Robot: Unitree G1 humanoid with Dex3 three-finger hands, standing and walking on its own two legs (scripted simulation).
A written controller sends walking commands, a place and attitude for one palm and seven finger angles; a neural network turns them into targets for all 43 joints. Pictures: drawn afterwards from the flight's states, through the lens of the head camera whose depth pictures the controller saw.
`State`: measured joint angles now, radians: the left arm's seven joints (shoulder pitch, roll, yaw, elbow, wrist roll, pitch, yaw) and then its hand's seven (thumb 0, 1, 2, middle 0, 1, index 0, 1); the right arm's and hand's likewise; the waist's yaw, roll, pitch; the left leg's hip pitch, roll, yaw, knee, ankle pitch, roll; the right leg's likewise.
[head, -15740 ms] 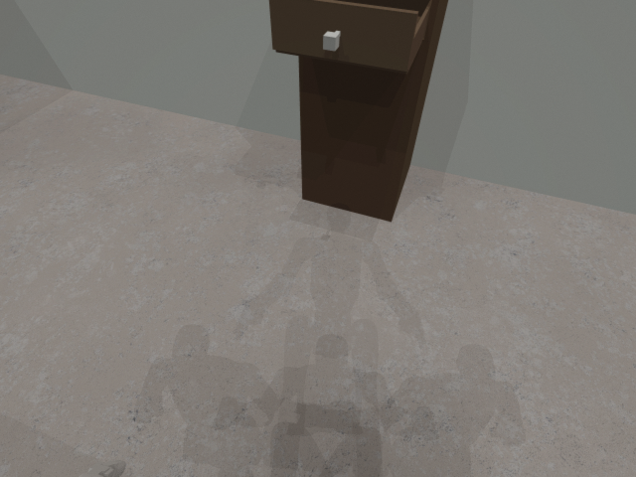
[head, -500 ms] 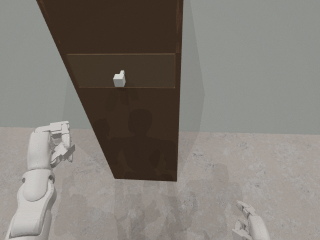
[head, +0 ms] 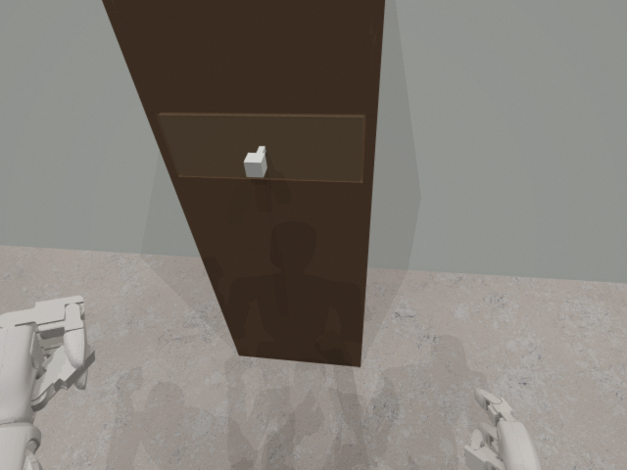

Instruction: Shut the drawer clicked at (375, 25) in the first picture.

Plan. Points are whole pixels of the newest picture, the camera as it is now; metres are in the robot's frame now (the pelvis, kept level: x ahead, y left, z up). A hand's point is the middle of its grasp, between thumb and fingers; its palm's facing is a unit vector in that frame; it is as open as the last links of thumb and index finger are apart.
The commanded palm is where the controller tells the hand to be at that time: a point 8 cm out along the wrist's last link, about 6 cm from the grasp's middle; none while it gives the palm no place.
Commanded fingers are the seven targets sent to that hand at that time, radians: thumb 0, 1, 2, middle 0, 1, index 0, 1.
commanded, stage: draw the hand back to the body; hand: left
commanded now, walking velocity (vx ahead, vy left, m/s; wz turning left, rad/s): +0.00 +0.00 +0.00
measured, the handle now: (258, 159) +0.61 +0.20 +0.09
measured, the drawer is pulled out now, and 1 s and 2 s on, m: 0.00 0.00 0.00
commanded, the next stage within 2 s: step back with the hand held close in 0.02 s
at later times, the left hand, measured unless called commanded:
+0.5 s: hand (83, 358) +0.17 +0.25 +0.15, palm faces +0.26 -0.81 -0.53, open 3.2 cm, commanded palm +0.11 +0.29 +0.17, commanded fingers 0.00 0.90 0.90 -1.40 -1.60 -1.40 -1.60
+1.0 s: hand out of the picture +0.07 +0.28 +0.16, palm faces +0.40 -0.80 -0.44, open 3.2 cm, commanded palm +0.02 +0.32 +0.17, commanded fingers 0.00 0.90 0.90 -1.40 -1.60 -1.40 -1.60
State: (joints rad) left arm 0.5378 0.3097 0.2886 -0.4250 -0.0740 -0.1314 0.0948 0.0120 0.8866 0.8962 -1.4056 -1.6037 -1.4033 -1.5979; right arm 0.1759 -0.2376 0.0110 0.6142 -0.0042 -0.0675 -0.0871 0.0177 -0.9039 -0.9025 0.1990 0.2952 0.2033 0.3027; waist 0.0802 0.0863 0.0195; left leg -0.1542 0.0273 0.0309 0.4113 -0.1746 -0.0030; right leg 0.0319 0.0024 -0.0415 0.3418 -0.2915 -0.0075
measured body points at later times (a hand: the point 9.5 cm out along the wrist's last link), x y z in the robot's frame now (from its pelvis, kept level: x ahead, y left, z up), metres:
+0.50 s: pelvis -0.03 +0.02 +0.00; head +0.00 +0.00 +0.45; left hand +0.15 +0.29 +0.18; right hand +0.15 -0.23 -0.09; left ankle +0.04 +0.12 -0.74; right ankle -0.06 -0.11 -0.74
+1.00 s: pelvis -0.11 +0.04 -0.02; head -0.09 +0.04 +0.43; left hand +0.05 +0.32 +0.18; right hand +0.07 -0.20 -0.10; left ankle +0.03 +0.12 -0.74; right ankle -0.06 -0.11 -0.74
